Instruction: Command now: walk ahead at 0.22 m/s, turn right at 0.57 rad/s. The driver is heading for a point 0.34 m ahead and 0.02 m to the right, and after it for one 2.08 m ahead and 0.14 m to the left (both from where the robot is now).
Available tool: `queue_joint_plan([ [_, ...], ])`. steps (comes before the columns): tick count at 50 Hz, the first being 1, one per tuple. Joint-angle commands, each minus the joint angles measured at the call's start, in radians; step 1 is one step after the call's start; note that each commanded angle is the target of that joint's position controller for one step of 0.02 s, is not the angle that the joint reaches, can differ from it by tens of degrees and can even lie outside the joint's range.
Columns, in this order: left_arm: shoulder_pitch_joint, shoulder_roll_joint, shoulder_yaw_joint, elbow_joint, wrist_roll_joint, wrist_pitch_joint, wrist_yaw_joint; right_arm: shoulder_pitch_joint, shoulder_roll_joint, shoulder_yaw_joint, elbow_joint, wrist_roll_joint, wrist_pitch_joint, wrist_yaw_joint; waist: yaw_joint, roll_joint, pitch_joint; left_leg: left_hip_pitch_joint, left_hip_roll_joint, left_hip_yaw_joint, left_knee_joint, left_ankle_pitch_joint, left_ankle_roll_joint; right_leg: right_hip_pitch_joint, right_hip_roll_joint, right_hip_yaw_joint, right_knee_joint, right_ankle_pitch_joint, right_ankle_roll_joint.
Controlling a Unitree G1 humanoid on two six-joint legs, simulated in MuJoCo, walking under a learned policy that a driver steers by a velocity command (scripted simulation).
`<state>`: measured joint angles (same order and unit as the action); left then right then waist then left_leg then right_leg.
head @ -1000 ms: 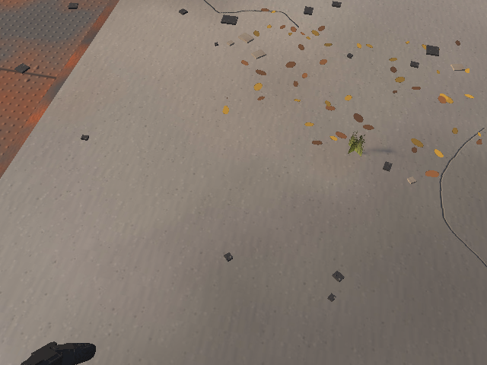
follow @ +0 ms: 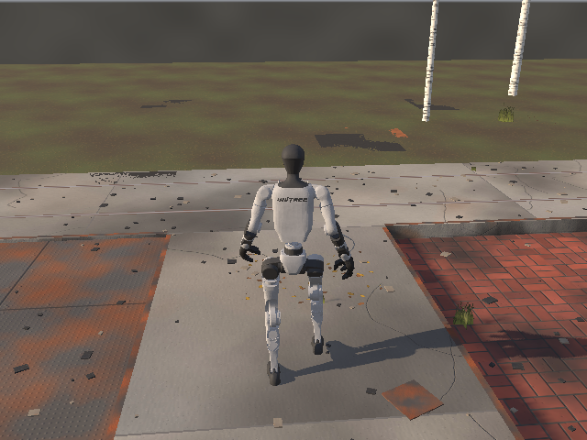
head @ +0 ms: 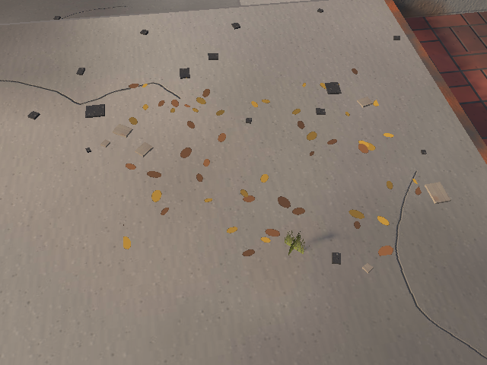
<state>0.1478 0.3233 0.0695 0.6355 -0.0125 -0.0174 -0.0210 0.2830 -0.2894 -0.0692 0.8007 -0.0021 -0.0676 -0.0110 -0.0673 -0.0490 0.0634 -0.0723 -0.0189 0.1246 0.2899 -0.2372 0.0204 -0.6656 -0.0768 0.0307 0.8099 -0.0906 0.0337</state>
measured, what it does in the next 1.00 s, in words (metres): walks ahead: right foot, then left foot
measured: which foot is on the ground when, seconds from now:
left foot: down 0.00-0.14, up 0.16-0.50, down 0.52-0.78, up 0.80-1.00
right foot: up 0.00-0.12, down 0.14-1.00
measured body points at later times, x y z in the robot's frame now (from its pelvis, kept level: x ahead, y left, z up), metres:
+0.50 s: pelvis +0.13 -0.02 -0.01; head +0.15 -0.02 +0.44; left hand +0.35 +0.20 -0.10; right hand +0.20 -0.31 -0.13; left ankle +0.19 +0.13 -0.73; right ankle +0.18 -0.12 -0.74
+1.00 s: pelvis +0.16 +0.01 -0.01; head +0.20 +0.03 +0.44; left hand +0.27 +0.31 -0.12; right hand +0.35 -0.25 -0.09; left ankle +0.15 +0.13 -0.71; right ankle +0.18 -0.12 -0.74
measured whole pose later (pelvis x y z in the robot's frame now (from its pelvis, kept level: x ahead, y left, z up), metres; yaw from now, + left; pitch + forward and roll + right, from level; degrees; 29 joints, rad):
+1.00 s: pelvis +0.16 +0.01 -0.01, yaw +5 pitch +1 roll -1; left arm 0.16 0.29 0.08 0.69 0.00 0.02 0.04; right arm 0.15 -0.31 -0.07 0.64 0.02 0.06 0.01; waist 0.02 0.00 0.05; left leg -0.43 0.04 0.02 0.84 -0.41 -0.05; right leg -0.27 -0.07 -0.15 0.50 -0.24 0.01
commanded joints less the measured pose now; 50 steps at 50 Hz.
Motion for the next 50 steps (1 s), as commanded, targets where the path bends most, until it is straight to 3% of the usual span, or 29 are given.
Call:
queue_joint_plan([
  [1, -0.016, 0.023, 0.001, -0.078, 0.0, -0.008, -0.027, -0.091, -0.175, -0.038, -0.07, 0.016, -0.005, -0.012, 0.037, 0.131, -0.075, -0.02, 0.243, -0.041, -0.018, 0.604, 0.129, 0.144, 0.017, -0.031, -0.134, 0.102, -0.023],
  [4, -0.01, 0.072, 0.025, -0.102, 0.007, 0.001, -0.04, -0.098, -0.207, -0.05, -0.065, 0.04, 0.008, -0.016, 0.064, 0.139, -0.099, 0.035, 0.271, -0.031, 0.107, 0.685, 0.103, 0.207, 0.052, -0.058, -0.204, -0.009, -0.074],
  [6, 0.148, 0.135, 0.062, -0.065, 0.011, 0.002, -0.028, -0.093, -0.184, -0.045, -0.068, 0.045, 0.016, -0.019, 0.145, 0.087, -0.179, -0.01, 0.207, 0.018, 0.383, 0.688, 0.05, 0.438, 0.12, -0.087, -0.328, 0.078, -0.131],
  [7, 0.22, 0.222, 0.085, -0.068, 0.01, 0.008, -0.003, -0.031, -0.144, -0.027, -0.081, 0.004, 0.014, -0.013, 0.16, -0.077, -0.253, -0.22, 0.134, 0.039, 0.671, 0.32, -0.018, 0.678, -0.029, 0.119, -0.333, 0.487, -0.205],
  [8, 0.156, 0.305, 0.08, -0.111, 0.029, 0.006, 0.01, 0.086, -0.06, 0.008, -0.107, -0.043, 0.009, 0.003, 0.049, -0.269, -0.383, -0.554, -0.039, -0.051, 1.025, -0.504, -0.086, 0.935, -0.308, 0.566, -0.3, 0.783, -0.44],
  [9, 0.162, 0.218, 0.065, -0.134, 0.024, 0.007, 0.001, 0.03, -0.158, -0.007, -0.088, -0.015, 0.009, 0.015, 0.141, -0.117, -0.513, -0.571, -0.012, -0.23, 1.098, -0.443, -0.076, 0.916, -0.297, 0.598, -0.379, 0.534, -0.461],
  [10, 0.104, 0.18, 0.052, -0.133, 0.018, 0.003, -0.002, -0.052, -0.179, -0.013, -0.111, 0.016, 0.017, 0.014, 0.131, -0.06, -0.382, -0.615, 0.021, -0.224, 1.072, -0.349, -0.063, 0.81, -0.244, 0.489, -0.408, 0.393, -0.403],
  [11, 0.067, 0.15, 0.046, -0.123, 0.0, 0.006, 0.002, -0.077, -0.161, -0.01, -0.11, 0.009, 0.028, 0.003, 0.105, 0.009, -0.281, -0.621, 0.054, -0.215, 0.997, -0.28, -0.065, 0.692, -0.185, 0.413, -0.429, 0.272, -0.341],
  [12, 0.033, 0.133, 0.038, -0.127, -0.005, 0.014, 0.009, -0.091, -0.16, -0.012, -0.108, -0.002, 0.04, -0.01, 0.084, 0.016, -0.22, -0.588, 0.072, -0.216, 0.924, -0.238, -0.07, 0.577, -0.151, 0.373, -0.451, 0.206, -0.308],
  [13, 0.004, 0.138, 0.038, -0.133, 0.006, 0.019, 0.013, -0.082, -0.161, -0.013, -0.107, -0.004, 0.051, -0.013, 0.054, -0.009, -0.191, -0.515, 0.07, -0.21, 0.875, -0.205, -0.074, 0.468, -0.118, 0.343, -0.475, 0.182, -0.295],
  [15, -0.027, 0.137, 0.038, -0.135, 0.027, 0.021, 0.021, -0.038, -0.134, -0.007, -0.086, -0.006, 0.059, -0.016, 0.032, -0.041, -0.201, -0.437, 0.05, -0.182, 0.798, -0.173, -0.091, 0.394, -0.096, 0.29, -0.482, 0.241, -0.295],
  [17, -0.027, 0.117, 0.03, -0.12, 0.028, 0.017, 0.029, -0.021, -0.108, 0.004, -0.07, -0.005, 0.064, -0.021, 0.036, -0.043, -0.233, -0.387, 0.059, -0.172, 0.714, -0.14, -0.105, 0.38, -0.093, 0.243, -0.469, 0.276, -0.294],
  [19, -0.033, 0.087, 0.017, -0.1, 0.031, 0.017, 0.033, -0.036, -0.082, 0.015, -0.069, -0.003, 0.071, -0.02, 0.049, -0.058, -0.245, -0.316, 0.078, -0.169, 0.621, -0.081, -0.106, 0.35, -0.08, 0.208, -0.476, 0.167, -0.275],
  [21, -0.031, 0.05, -0.001, -0.071, 0.043, 0.015, 0.027, -0.063, -0.069, 0.021, -0.072, 0.0, 0.075, -0.014, 0.067, -0.079, -0.221, -0.242, 0.092, -0.17, 0.527, -0.035, -0.098, 0.309, -0.079, 0.197, -0.498, -0.017, -0.261],
  [25, -0.025, 0.052, -0.01, -0.023, 0.043, 0.011, 0.016, -0.08, -0.089, 0.015, -0.082, -0.007, 0.068, -0.002, 0.057, -0.068, -0.121, -0.136, 0.054, -0.124, 0.274, 0.034, -0.045, 0.272, -0.058, 0.187, -0.471, -0.299, -0.193],
  [26, 0.009, 0.052, -0.011, -0.007, 0.04, 0.01, 0.02, -0.097, -0.118, 0.012, -0.102, -0.017, 0.066, -0.001, 0.065, -0.033, -0.094, -0.147, 0.085, -0.175, 0.212, 0.115, -0.02, 0.285, -0.035, 0.179, -0.435, -0.314, -0.148],
  [27, 0.057, 0.061, -0.006, -0.004, 0.05, 0.008, 0.027, -0.121, -0.186, 0.001, -0.127, -0.02, 0.064, -0.005, 0.115, 0.079, -0.079, -0.176, 0.167, -0.281, 0.178, 0.252, 0.018, 0.291, 0.031, 0.125, -0.343, -0.336, -0.099],
  [28, 0.064, 0.043, -0.005, -0.008, 0.05, 0.007, 0.033, -0.138, -0.214, -0.014, -0.113, -0.005, 0.068, -0.005, 0.14, 0.227, -0.064, -0.266, 0.186, -0.35, 0.123, 0.119, 0.077, 0.333, 0.112, 0.001, -0.293, -0.279, -0.051],
  [30, -0.019, 0.049, 0.004, -0.022, 0.037, 0.016, 0.049, -0.139, -0.158, -0.005, -0.124, -0.01, 0.064, -0.002, 0.099, 0.26, -0.044, -0.339, 0.204, -0.437, 0.052, 0.012, 0.095, 0.4, 0.122, -0.027, -0.222, -0.183, -0.037],
  [32, -0.016, 0.039, 0.01, -0.024, 0.035, 0.027, 0.053, -0.128, -0.172, -0.014, -0.134, 0.0, 0.061, -0.004, 0.088, 0.266, -0.06, -0.305, 0.196, -0.456, 0.076, 0.06, 0.095, 0.398, 0.119, -0.022, -0.218, -0.17, -0.049],
  [34, -0.005, 0.027, 0.015, -0.026, 0.033, 0.025, 0.048, -0.116, -0.166, -0.018, -0.147, 0.008, 0.064, -0.011, 0.083, 0.244, -0.094, -0.279, 0.179, -0.458, 0.118, 0.105, 0.094, 0.414, 0.107, -0.018, -0.235, -0.15, -0.062],
  [37, 0.012, 0.041, 0.032, -0.022, 0.03, 0.021, 0.04, -0.107, -0.148, -0.021, -0.178, 0.015, 0.077, -0.017, 0.075, 0.114, -0.116, -0.34, 0.106, -0.4, 0.219, 0.078, 0.053, 0.48, 0.044, 0.014, -0.297, -0.119, -0.093],
  [38, 0.029, 0.056, 0.039, -0.019, 0.03, 0.022, 0.04, -0.11, -0.135, -0.019, -0.19, 0.017, 0.08, -0.017, 0.075, 0.038, -0.117, -0.384, 0.063, -0.345, 0.294, 0.044, 0.025, 0.508, -0.009, 0.065, -0.35, -0.108, -0.122],
  [40, 0.054, 0.099, 0.049, -0.014, 0.032, 0.02, 0.045, -0.09, -0.108, -0.017, -0.208, 0.015, 0.087, -0.014, 0.07, -0.164, -0.136, -0.489, -0.01, -0.192, 0.557, -0.192, -0.035, 0.57, -0.253, 0.299, -0.471, 0.052, -0.267],
  [41, 0.064, 0.088, 0.043, -0.022, 0.036, 0.011, 0.053, -0.107, -0.136, -0.029, -0.216, 0.011, 0.09, -0.009, 0.092, -0.158, -0.144, -0.54, 0.023, -0.19, 0.764, -0.363, -0.056, 0.577, -0.344, 0.36, -0.488, 0.193, -0.341],
  [42, 0.053, 0.083, 0.038, -0.028, 0.037, 0.004, 0.059, -0.109, -0.151, -0.042, -0.214, 0.016, 0.097, -0.005, 0.085, -0.079, -0.142, -0.561, 0.041, -0.209, 0.896, -0.381, -0.067, 0.568, -0.355, 0.335, -0.483, 0.263, -0.357],
  [43, 0.009, 0.087, 0.039, -0.033, 0.03, 0.001, 0.063, -0.097, -0.131, -0.04, -0.207, 0.023, 0.106, -0.003, 0.062, -0.035, -0.127, -0.562, 0.068, -0.218, 0.894, -0.338, -0.073, 0.554, -0.315, 0.253, -0.478, 0.245, -0.321],
  [47, -0.04, 0.122, 0.053, -0.021, 0.021, 0.021, 0.065, -0.131, -0.066, -0.014, -0.228, 0.025, 0.116, 0.016, 0.077, -0.094, -0.127, -0.397, 0.074, -0.113, 0.624, -0.206, -0.081, 0.498, -0.189, -0.001, -0.457, 0.259, -0.239],
  [50, -0.015, 0.14, 0.06, -0.004, 0.0, 0.033, 0.059, -0.104, -0.093, -0.026, -0.239, 0.028, 0.119, 0.036, 0.071, -0.111, -0.171, -0.283, 0.042, -0.058, 0.398, -0.098, -0.054, 0.536, -0.215, -0.036, -0.395, 0.248, -0.218],
])
Velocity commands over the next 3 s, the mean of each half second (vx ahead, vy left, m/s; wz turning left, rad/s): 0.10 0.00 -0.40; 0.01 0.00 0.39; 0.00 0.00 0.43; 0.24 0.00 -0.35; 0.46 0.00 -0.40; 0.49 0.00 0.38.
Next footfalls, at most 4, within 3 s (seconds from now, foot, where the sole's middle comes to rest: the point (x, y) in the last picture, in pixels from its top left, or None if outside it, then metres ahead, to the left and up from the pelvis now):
0.14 right None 0.22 -0.12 -0.78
0.52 left None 0.23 0.12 -0.78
1.06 left None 0.19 0.14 -0.78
1.50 right None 0.25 -0.08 -0.78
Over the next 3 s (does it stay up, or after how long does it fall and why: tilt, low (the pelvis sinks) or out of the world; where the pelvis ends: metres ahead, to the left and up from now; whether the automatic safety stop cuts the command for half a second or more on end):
stays up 0.87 -0.03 0.00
